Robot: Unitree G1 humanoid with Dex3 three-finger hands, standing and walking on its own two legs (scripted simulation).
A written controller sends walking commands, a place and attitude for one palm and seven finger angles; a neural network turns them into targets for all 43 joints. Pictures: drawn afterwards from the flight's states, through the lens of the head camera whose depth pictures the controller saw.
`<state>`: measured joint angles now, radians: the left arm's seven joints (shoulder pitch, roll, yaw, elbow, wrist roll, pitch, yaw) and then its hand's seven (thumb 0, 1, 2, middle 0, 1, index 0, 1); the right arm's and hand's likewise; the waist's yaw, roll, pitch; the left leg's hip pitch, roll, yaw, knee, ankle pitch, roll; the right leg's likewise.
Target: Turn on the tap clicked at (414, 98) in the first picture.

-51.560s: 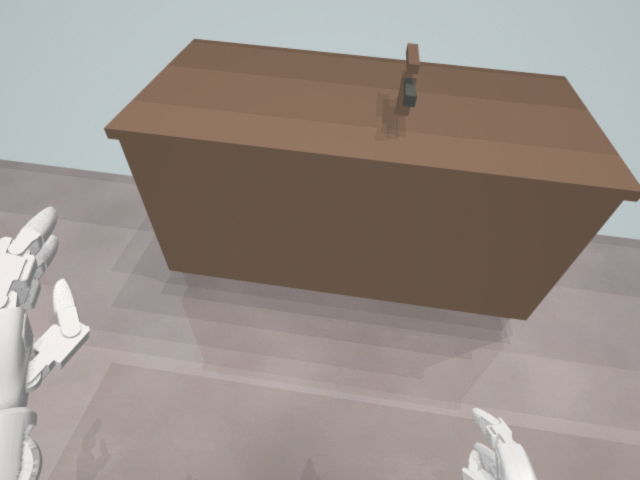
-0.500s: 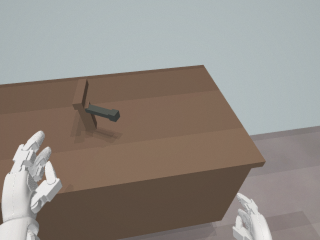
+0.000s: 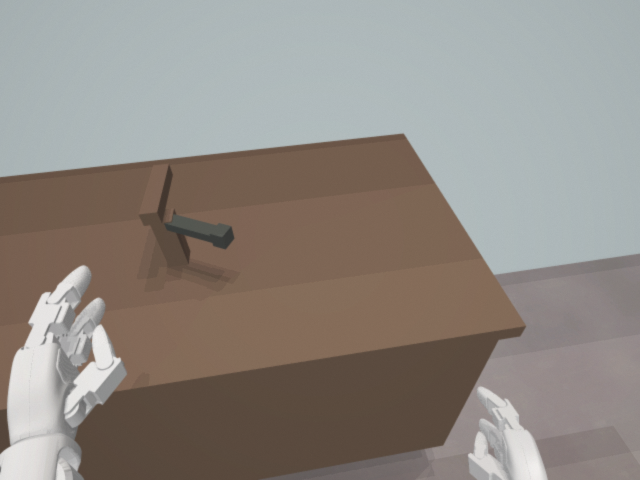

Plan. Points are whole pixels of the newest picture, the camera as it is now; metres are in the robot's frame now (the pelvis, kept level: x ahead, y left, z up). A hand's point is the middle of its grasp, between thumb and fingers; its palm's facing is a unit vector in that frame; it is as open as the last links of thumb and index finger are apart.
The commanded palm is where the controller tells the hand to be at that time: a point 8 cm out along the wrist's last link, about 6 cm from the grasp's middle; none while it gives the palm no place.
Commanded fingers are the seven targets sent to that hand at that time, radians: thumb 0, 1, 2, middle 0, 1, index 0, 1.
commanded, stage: reach beside the lever's end, fingers flat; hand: left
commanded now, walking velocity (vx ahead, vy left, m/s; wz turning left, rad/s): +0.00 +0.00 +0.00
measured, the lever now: (222, 236) +0.46 +0.23 +0.05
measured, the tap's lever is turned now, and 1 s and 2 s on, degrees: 59 59 59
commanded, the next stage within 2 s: none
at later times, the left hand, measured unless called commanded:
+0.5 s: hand (119, 335) +0.22 +0.26 +0.12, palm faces +0.47 -0.87 -0.13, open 7.4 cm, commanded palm +0.18 +0.30 +0.12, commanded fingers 0.00 0.90 0.90 -0.20 -0.29 -0.20 -0.29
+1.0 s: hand (112, 315) +0.26 +0.30 +0.09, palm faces +0.49 -0.86 -0.11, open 7.5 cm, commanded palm +0.22 +0.33 +0.09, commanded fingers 0.00 0.90 0.90 -0.18 -0.23 -0.18 -0.23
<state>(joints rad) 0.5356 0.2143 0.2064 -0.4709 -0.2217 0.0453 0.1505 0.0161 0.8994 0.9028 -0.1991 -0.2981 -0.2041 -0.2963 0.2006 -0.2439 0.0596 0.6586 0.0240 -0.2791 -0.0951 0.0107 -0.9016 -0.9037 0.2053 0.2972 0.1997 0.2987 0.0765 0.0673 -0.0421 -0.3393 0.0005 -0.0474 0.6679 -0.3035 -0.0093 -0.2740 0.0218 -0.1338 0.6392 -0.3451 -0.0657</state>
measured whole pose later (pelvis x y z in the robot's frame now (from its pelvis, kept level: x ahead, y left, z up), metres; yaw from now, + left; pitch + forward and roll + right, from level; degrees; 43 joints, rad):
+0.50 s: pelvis +0.00 +0.00 +0.00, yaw -1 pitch +0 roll +0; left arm 0.34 0.25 0.29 -0.21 -0.24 0.00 0.13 0.02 0.90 0.90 -0.20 -0.30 -0.20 -0.30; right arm 0.19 -0.25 0.05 0.69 0.02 -0.26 -0.10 0.01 -0.90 -0.90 0.21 0.30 0.20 0.30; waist 0.05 0.06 -0.03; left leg -0.36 0.01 -0.04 0.65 -0.29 -0.01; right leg -0.30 0.03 -0.13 0.63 -0.34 -0.07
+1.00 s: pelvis +0.00 +0.02 +0.00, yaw -1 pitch +2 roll -1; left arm 0.14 0.26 0.35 0.08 -0.22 -0.11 0.10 0.02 0.90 0.90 -0.18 -0.25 -0.19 -0.25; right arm 0.18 -0.25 0.04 0.71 0.02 -0.23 -0.10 0.01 -0.90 -0.90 0.21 0.30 0.20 0.30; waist 0.04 0.05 -0.03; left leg -0.42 -0.01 -0.03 0.68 -0.30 0.01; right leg -0.36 0.01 -0.12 0.66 -0.33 -0.05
